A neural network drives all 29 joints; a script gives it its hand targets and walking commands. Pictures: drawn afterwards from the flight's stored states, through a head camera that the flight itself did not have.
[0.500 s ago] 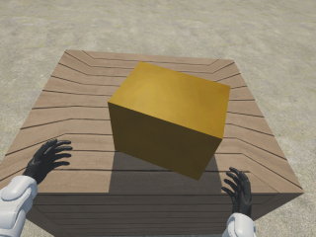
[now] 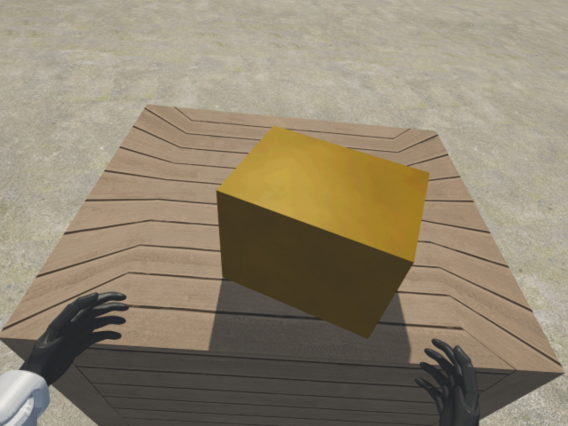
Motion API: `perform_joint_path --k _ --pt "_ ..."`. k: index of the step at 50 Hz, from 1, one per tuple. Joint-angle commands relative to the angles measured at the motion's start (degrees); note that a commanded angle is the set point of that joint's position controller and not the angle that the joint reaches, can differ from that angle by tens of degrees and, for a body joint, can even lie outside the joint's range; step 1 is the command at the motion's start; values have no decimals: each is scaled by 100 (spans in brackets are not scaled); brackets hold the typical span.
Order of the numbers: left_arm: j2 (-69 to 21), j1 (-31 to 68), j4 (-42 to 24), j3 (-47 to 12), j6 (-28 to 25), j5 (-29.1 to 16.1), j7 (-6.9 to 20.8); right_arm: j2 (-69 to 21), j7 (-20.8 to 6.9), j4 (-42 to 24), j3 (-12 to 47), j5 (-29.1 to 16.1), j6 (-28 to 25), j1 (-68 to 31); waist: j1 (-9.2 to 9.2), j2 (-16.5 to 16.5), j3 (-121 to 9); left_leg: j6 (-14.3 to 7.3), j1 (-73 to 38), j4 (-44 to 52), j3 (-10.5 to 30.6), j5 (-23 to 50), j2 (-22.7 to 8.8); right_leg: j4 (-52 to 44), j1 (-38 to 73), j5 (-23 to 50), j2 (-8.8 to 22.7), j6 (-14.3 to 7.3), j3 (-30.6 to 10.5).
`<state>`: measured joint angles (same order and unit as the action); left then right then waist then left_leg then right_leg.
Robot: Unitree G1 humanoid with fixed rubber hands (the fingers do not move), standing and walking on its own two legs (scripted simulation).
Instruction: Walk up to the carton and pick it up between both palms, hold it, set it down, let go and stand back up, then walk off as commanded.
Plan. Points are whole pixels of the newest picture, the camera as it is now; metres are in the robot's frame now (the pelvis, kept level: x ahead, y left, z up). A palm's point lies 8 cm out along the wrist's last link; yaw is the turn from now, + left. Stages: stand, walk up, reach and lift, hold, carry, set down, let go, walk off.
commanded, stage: set down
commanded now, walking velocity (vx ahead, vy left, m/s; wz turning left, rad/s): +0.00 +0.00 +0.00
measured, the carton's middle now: (319, 228) +0.47 -0.03 +0.00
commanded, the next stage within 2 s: none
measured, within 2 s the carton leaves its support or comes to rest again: neither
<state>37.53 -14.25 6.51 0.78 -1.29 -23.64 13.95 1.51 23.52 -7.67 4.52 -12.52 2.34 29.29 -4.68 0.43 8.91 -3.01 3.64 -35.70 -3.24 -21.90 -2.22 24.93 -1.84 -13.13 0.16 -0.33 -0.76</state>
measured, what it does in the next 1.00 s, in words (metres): shifts its weight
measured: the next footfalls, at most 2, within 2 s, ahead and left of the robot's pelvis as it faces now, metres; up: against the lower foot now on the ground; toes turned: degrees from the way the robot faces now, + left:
none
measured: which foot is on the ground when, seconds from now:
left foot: down 0.00-1.00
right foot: down 0.00-1.00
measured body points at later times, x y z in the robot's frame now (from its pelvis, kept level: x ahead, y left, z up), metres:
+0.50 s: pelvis +0.01 -0.03 +0.00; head +0.00 -0.01 +0.45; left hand +0.17 +0.26 +0.01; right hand +0.19 -0.22 +0.01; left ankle -0.01 +0.07 -0.73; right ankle +0.02 -0.18 -0.73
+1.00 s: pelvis +0.02 -0.06 +0.00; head +0.01 -0.03 +0.45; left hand +0.17 +0.25 -0.01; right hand +0.19 -0.24 -0.02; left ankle -0.01 +0.07 -0.73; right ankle +0.02 -0.18 -0.73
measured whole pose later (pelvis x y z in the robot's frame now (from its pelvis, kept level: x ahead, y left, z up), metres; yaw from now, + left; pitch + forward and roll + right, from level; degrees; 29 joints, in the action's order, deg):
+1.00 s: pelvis +0.02 -0.06 +0.00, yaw +3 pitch -9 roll -2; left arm 29.1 -17.8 11.6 4.3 2.7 -13.3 12.9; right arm 3.3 16.4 7.5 4.4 -10.5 -3.6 27.2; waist -4.7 -0.6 7.7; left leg 1.7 2.4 -30.5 0.5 -19.6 -3.5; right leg 25.5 -1.9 -15.0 -1.2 0.0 2.3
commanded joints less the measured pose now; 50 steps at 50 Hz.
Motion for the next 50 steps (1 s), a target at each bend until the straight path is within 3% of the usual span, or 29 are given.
perform_joint_path --k 1,2,4,6,7,8,9,13,14,15,16,18,19,20,22,23,26,29,33,34,37,38,39,40,42,44,45,46,50 --pt "1199 204 -925 521 -102 -75 23 269 -3 -1042 -205 -58 14 304 64 1190 -23 562 673 1362 597 1303 -434 -331 -48 164 -49 -457 50" --pt "1362 220 -919 578 -95 -24 -23 310 -44 -1037 -152 -74 71 257 78 1028 6 498 934 1384 771 1110 -559 -231 147 85 -81 -430 19" --pt "1201 -17 -969 630 -175 -60 -41 291 -46 -1288 -206 19 55 318 51 800 -108 481 810 1315 598 1278 -420 -305 112 282 -13 -456 -4" --pt "1173 40 -1189 616 -108 -56 -49 309 -88 -1378 -270 -93 95 212 12 1048 103 546 783 1353 608 1240 -410 -321 -99 121 -65 -442 6" --pt "1160 66 -1146 599 -149 -82 -77 303 -115 -1246 -276 -59 81 105 16 939 -95 509 1011 1374 645 982 -454 -223 47 150 -111 -407 5" --pt "1216 142 -1211 623 -134 -74 -112 283 -160 -1139 -311 -88 152 99 -18 1274 20 503 1243 1564 702 645 -560 -132 230 51 -102 -402 21" --pt "1218 42 -1186 568 -115 -79 -119 384 -149 -1245 -436 -41 164 100 24 1071 58 497 1139 1519 653 711 -498 -262 192 44 -81 -452 -7" --pt "997 -37 -1001 549 -23 38 -174 309 -257 -689 -311 -81 328 75 -10 1287 99 569 953 1342 608 1028 -430 -258 -25 82 -55 -497 -3" --pt "1012 -230 -1068 655 10 84 -135 380 -238 -1046 -306 -44 285 275 19 1062 -19 536 788 1217 566 1218 -360 -292 30 149 -20 -454 -18" --pt "735 -411 -523 543 221 263 -154 575 -380 -257 -388 -47 397 85 70 1124 106 641 619 1194 556 1469 -398 -307 -211 -25 -48 -498 81" --pt "906 -57 -1017 530 102 146 -147 417 -306 -669 -362 -139 391 -60 -16 1238 92 583 894 1292 550 1319 -374 -266 -20 63 -110 -456 22" --pt "767 -106 -1077 558 127 186 -188 425 -341 -678 -317 -78 328 -106 -44 1095 28 665 776 1159 472 1510 -323 -310 -120 57 -30 -462 16" --pt "1025 -69 -1123 614 65 190 -149 471 -263 -871 -457 -43 269 175 94 913 -153 595 624 1113 429 1586 -271 -397 -58 167 20 -440 -23" --pt "941 -1 -898 648 54 121 -126 390 -286 -855 -357 0 243 38 52 574 -135 535 533 1049 365 1548 -254 -435 -250 212 54 -415 -35" --pt "541 -377 -673 541 203 326 -187 541 -363 -433 -350 17 333 171 174 918 54 674 392 1051 407 2003 -218 -330 -414 258 -76 -419 110" --pt "622 -33 -948 617 119 317 -203 532 -398 -490 -422 20 262 -95 4 850 -2 696 457 1012 418 2016 -217 -382 -396 192 -68 -437 52" --pt "635 -140 -789 684 211 569 -211 545 -446 -271 -356 65 135 55 69 789 -93 672 379 973 302 1859 -155 -425 -322 293 12 -385 82" --pt "748 -274 -863 864 122 528 -96 366 -371 -513 -149 56 -94 317 41 442 -270 603 183 784 178 2260 -11 -418 -291 1039 146 -153 3" --pt "787 -411 -832 1024 -32 607 -68 152 -319 -430 92 65 -361 577 -32 401 -366 597 -17 737 273 2425 -19 -416 -325 1668 243 -69 -6" --pt "629 -409 -582 939 97 771 -53 351 -369 -126 52 112 -401 496 13 611 -268 649 -34 788 277 2205 -26 -430 -466 1497 207 -101 51" --pt "413 -436 -60 817 229 864 -23 635 -498 342 -153 227 -472 237 92 526 50 703 45 874 213 1956 -60 -494 -644 736 122 -183 134" --pt "326 -205 -231 761 267 893 -111 626 -600 455 -315 275 -487 -72 98 832 -74 731 184 954 120 1800 -75 -472 -558 398 70 -230 162" --pt "213 -341 -299 704 307 951 -163 832 -691 448 -390 305 -572 -277 68 763 -44 779 166 979 131 1952 -62 -411 -655 572 71 -195 203" --pt "693 -107 -1121 837 -2 559 -92 234 -471 -711 -107 245 -781 15 74 256 -623 563 414 864 67 2046 41 -438 -27 930 216 -100 43" --pt "588 -50 -683 870 -24 766 -190 290 -610 253 -32 183 -780 75 -68 490 -604 600 202 873 195 2148 3 -363 -325 1185 173 -80 35" --pt "484 -261 -183 909 110 857 -148 293 -650 558 38 138 -763 265 -43 500 -372 607 15 855 189 2094 34 -486 -440 1155 199 -85 24" --pt "590 -201 -461 987 64 843 -110 201 -636 269 45 106 -847 239 -40 582 -589 578 132 835 159 2305 58 -414 -307 1112 179 -92 34" --pt "276 -273 39 867 217 1110 -146 529 -715 1053 -105 209 -774 184 48 761 -241 693 -16 945 268 2100 -32 -488 -430 902 96 -141 146" --pt "-2 -263 -36 649 362 1061 -145 583 -804 984 -286 369 -789 -273 208 551 -84 721 161 1092 81 1884 21 -503 -312 587 35 -77 266"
